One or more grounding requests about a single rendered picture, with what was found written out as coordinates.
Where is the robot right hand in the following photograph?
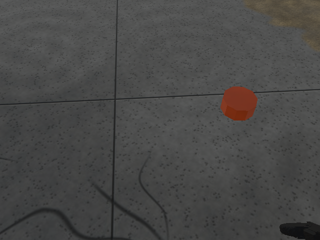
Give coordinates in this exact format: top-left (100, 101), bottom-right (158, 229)
top-left (279, 221), bottom-right (320, 240)

